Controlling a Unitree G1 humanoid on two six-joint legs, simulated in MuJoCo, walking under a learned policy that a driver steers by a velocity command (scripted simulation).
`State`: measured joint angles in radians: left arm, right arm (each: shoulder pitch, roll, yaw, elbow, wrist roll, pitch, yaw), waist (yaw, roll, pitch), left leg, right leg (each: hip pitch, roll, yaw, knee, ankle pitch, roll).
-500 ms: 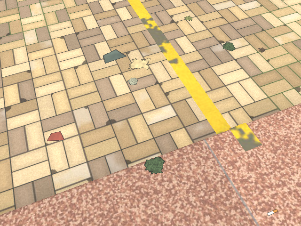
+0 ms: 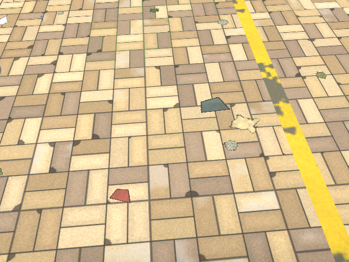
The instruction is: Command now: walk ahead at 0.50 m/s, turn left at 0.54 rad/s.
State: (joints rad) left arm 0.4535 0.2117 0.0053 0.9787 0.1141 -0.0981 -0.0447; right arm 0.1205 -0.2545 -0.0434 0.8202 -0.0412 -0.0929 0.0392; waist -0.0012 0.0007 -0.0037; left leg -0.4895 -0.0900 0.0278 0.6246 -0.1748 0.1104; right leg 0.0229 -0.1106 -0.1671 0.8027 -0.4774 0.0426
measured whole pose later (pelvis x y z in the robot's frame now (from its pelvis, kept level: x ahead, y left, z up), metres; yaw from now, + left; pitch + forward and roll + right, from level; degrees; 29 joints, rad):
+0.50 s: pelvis +0.27 -0.01 +0.02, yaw +16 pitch +2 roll -2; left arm 0.30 0.23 -0.01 0.85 0.05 -0.12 0.00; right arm 0.26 -0.28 -0.04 0.83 -0.10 -0.10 0.04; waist 0.02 0.04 -0.03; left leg -0.59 -0.03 -0.09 1.28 -0.38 0.01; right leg -0.30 0.02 -0.06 0.53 -0.26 -0.05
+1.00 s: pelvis +0.53 +0.11 -0.03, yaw +8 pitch +0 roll +2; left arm 0.55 0.13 -0.01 1.00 -0.05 -0.08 0.03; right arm 0.08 -0.09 -0.01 0.76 0.04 -0.16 0.02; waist 0.07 -0.05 -0.02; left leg -0.29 0.09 0.21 0.84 0.12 0.17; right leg -0.50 -0.05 0.05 1.33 -0.34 -0.01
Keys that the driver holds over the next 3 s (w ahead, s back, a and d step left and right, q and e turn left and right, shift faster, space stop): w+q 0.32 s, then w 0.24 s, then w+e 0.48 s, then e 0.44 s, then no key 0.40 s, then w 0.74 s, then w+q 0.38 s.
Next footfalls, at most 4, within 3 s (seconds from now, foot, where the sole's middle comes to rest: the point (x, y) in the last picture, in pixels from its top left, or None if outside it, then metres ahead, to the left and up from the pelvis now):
0.34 right None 0.35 -0.11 -0.75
0.76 left None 0.47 0.22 -0.77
1.16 right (159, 204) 0.81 0.12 -0.91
1.56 left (117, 186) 0.92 0.33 -0.91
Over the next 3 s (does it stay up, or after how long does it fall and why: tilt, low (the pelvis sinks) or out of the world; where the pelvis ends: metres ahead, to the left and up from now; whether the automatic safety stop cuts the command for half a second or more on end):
stays up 1.23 0.12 -0.13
